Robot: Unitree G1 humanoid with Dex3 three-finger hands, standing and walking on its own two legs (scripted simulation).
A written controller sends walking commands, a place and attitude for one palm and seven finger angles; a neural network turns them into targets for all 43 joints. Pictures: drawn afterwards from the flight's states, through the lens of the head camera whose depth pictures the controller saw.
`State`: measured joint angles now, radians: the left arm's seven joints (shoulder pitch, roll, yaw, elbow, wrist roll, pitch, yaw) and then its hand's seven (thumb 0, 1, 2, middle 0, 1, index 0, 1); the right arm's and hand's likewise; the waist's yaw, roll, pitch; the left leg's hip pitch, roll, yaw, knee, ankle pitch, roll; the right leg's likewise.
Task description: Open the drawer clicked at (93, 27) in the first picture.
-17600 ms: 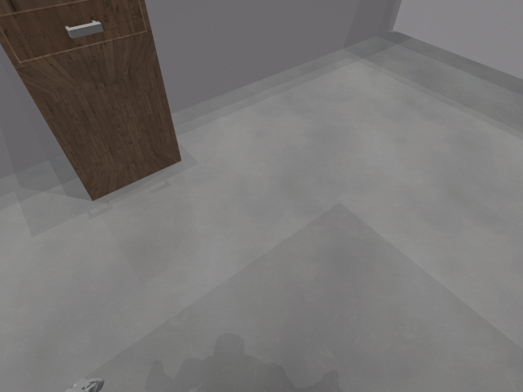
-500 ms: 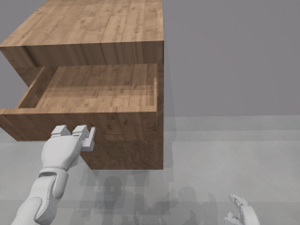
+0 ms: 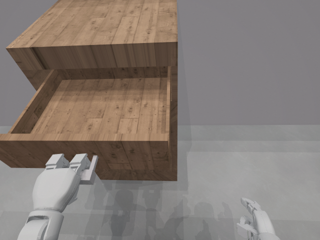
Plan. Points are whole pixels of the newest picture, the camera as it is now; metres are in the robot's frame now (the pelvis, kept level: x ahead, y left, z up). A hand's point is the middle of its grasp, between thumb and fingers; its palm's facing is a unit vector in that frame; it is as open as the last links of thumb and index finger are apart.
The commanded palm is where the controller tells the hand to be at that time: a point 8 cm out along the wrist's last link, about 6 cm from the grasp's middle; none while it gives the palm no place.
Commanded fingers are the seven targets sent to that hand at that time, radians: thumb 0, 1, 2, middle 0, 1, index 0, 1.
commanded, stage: pull the drawer open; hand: left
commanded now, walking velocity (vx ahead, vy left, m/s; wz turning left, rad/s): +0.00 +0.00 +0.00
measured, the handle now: (73, 167) +0.27 +0.24 +0.05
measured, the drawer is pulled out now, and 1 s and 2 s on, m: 0.28 0.30 0.30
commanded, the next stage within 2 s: open the thumb to release the handle in 0.62 s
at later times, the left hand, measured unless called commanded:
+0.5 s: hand (67, 203) +0.19 +0.23 +0.03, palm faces -0.01 -0.11 -0.99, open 5.9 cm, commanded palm +0.14 +0.24 +0.09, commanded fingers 0.00 0.90 0.90 -0.40 -1.35 -0.40 -1.35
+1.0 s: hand (69, 200) +0.20 +0.23 +0.04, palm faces +0.07 -0.10 -0.99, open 7.7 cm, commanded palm +0.17 +0.24 +0.09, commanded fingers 0.00 -0.15 0.45 -0.32 -1.24 -0.32 -1.24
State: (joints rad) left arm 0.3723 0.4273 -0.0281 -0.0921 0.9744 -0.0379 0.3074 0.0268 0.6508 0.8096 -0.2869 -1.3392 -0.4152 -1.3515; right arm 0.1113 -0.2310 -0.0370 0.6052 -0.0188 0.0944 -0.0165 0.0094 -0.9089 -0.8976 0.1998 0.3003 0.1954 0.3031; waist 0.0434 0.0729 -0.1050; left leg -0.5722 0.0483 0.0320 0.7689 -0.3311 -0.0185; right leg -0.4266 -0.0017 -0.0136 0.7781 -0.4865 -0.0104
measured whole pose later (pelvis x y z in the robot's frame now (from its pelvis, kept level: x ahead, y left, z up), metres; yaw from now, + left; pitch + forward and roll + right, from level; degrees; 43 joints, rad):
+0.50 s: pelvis +0.00 +0.00 +0.00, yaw -1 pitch +8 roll +0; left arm 0.55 0.44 0.02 -0.22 0.94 -0.04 0.32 0.03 0.67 0.73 -0.27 -1.33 -0.42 -1.35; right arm 0.12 -0.23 -0.02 0.57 -0.03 0.11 0.01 0.01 -0.91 -0.90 0.20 0.30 0.20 0.30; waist 0.02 0.07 -0.12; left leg -0.60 0.06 0.04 0.81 -0.35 -0.02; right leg -0.46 0.01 0.00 0.82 -0.50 -0.01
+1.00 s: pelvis +0.00 +0.00 -0.01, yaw +1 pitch +8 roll +0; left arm 0.41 0.40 -0.06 -0.16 0.98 0.03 0.34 0.01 0.39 0.68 -0.39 -1.30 -0.38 -1.30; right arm 0.12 -0.21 -0.01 0.60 -0.02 0.12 -0.02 0.01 -0.91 -0.90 0.20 0.30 0.20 0.30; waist 0.07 0.08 -0.12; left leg -0.61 0.04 0.01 0.82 -0.35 -0.02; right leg -0.46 -0.01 -0.03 0.84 -0.52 -0.01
